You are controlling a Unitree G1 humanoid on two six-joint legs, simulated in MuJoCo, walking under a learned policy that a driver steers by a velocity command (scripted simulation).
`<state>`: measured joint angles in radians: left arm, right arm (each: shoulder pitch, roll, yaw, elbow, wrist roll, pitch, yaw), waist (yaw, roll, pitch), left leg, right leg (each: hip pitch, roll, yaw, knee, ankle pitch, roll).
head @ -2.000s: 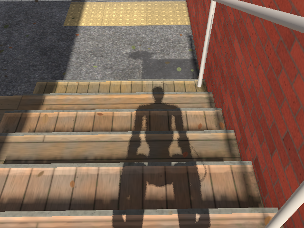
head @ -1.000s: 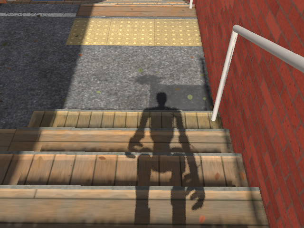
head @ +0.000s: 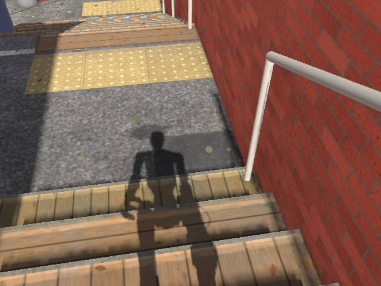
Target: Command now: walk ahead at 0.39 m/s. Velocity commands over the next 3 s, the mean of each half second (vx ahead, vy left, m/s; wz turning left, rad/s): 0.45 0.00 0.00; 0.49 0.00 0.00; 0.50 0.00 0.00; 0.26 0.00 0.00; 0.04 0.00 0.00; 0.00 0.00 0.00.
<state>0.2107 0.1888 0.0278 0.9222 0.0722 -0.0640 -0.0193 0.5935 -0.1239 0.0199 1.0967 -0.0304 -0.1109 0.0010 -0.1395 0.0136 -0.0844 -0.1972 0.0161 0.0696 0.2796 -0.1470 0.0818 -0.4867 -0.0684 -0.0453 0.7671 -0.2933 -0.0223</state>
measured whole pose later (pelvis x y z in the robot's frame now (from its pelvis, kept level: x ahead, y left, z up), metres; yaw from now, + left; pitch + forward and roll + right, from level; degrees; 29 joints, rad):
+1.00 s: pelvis +0.47 -0.05 -0.19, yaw +1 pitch +2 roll +5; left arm 0.15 0.22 0.01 0.93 0.11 -0.10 -0.06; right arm 0.55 -0.16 0.00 1.10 -0.08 -0.11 0.02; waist -0.09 -0.07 -0.05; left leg -0.21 -0.10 0.10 0.62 -0.44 0.06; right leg -0.76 -0.14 0.08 0.82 0.29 -0.09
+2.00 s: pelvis +0.99 -0.06 -0.46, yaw +1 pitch +1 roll +2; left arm 0.29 0.17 0.04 1.00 0.04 -0.09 -0.06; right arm 0.35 -0.22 -0.01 1.03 -0.03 -0.09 0.09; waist 0.03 -0.03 0.00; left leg -0.31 -0.04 0.15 0.51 -0.23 0.07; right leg -0.61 -0.13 0.02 1.10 -0.24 0.09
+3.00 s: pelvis +1.05 -0.07 -0.46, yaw +1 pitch -1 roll +0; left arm 0.22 0.17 0.06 1.11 0.01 -0.06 -0.06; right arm 0.24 -0.19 -0.11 1.12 0.00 -0.06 0.07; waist -0.02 0.01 0.05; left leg -0.22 0.03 0.11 0.62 -0.38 0.03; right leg -0.25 -0.05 -0.05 0.61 -0.35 0.03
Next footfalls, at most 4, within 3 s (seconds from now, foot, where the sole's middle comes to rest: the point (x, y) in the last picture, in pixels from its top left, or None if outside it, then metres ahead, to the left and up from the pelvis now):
0.14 right None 0.07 -0.14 -0.79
0.70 left None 0.43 0.05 -0.94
1.18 right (217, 273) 0.73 -0.20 -1.08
1.74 left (161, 232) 1.06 0.03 -1.23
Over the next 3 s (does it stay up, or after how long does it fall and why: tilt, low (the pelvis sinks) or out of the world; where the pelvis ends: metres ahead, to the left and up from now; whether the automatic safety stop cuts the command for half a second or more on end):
stays up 1.05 -0.07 -0.46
